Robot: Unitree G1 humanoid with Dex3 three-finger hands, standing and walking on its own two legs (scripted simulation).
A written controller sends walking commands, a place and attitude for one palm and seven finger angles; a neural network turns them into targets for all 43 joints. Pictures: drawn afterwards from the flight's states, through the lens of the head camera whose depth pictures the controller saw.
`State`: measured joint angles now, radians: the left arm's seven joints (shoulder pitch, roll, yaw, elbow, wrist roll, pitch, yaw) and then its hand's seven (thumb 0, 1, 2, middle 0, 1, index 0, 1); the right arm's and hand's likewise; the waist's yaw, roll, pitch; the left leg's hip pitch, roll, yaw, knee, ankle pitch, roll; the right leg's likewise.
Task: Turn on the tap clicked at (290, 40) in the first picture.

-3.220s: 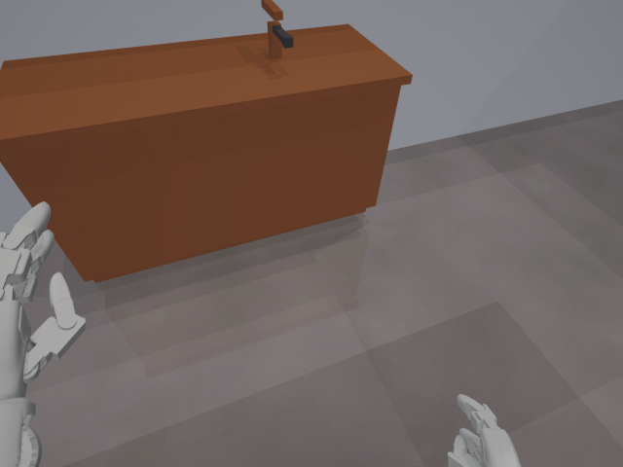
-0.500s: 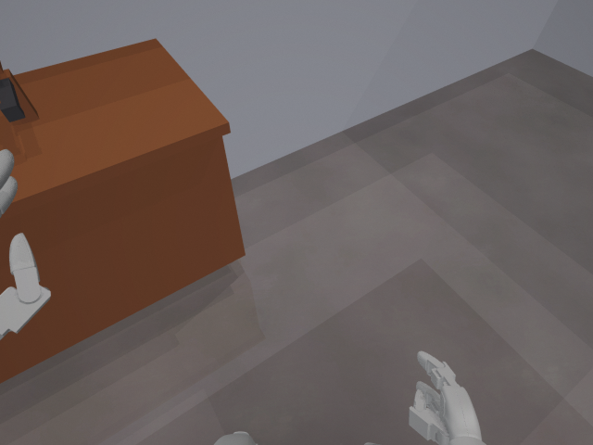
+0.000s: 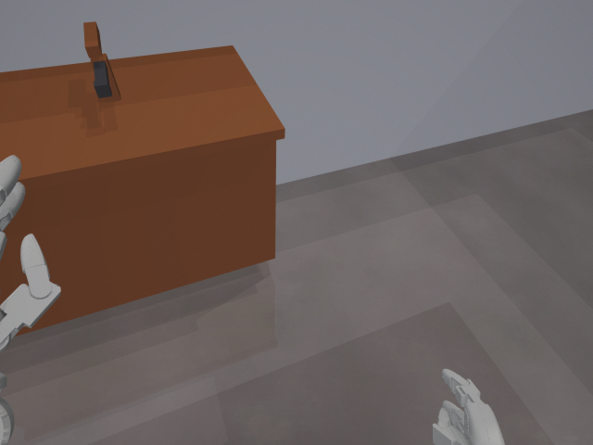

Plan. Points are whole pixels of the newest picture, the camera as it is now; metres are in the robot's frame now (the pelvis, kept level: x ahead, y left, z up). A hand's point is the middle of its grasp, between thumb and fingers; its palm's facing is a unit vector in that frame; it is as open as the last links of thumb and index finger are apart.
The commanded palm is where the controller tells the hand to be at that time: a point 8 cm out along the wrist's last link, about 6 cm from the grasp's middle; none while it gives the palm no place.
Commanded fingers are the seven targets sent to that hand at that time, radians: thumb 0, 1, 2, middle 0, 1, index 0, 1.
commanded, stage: take the last steps up to it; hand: left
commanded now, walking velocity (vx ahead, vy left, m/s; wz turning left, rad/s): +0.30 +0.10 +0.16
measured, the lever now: (102, 88) +0.79 +0.47 +0.04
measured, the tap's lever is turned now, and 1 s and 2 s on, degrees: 0 0 0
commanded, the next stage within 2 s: come to a stop and stand still in 1.98 s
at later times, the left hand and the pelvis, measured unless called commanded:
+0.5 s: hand (30, 300) +0.21 +0.26 +0.17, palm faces +0.48 -0.78 -0.40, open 7.5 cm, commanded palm +0.16 +0.30 +0.18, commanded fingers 0.00 0.90 0.90 -0.20 -0.30 -0.20 -0.30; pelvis +0.02 +0.01 +0.00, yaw +5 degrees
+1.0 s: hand (71, 221) +0.31 +0.27 +0.17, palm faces +0.49 -0.77 -0.40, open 7.5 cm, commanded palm +0.25 +0.31 +0.18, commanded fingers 0.00 0.90 0.90 -0.20 -0.30 -0.20 -0.30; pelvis +0.11 +0.02 -0.01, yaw +5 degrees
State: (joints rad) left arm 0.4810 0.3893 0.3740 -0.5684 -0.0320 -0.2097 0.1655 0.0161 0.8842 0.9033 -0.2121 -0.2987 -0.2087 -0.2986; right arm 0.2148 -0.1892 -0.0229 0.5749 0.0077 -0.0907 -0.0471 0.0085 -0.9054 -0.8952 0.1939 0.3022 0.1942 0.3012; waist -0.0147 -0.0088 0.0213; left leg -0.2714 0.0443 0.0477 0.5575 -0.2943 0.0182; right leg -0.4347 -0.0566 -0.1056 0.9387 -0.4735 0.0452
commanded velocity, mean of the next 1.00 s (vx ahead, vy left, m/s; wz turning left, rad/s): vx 0.30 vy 0.08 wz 0.04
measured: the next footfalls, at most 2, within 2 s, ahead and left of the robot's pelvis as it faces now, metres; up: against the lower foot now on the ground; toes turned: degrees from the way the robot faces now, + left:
right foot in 0.14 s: +0.04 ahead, -0.12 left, +0.00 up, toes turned -6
left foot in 0.52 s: +0.09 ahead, +0.15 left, +0.00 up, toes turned +13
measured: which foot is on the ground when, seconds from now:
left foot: down 0.00-0.16, up 0.18-0.50, down 0.52-0.88, up 0.90-1.00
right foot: up 0.00-0.12, down 0.14-0.54, up 0.56-0.84, down 0.86-1.00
